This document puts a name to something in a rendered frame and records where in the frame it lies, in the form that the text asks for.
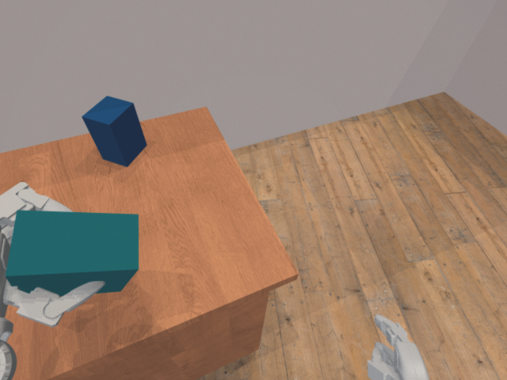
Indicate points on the table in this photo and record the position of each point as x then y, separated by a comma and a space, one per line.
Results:
208, 257

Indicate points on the right robot hand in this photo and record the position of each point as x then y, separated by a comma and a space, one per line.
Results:
404, 363

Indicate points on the sponge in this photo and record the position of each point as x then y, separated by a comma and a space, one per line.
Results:
60, 251

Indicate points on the left robot hand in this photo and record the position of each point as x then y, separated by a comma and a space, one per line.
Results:
40, 305

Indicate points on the robot left forearm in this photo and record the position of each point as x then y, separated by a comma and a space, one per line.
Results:
8, 359

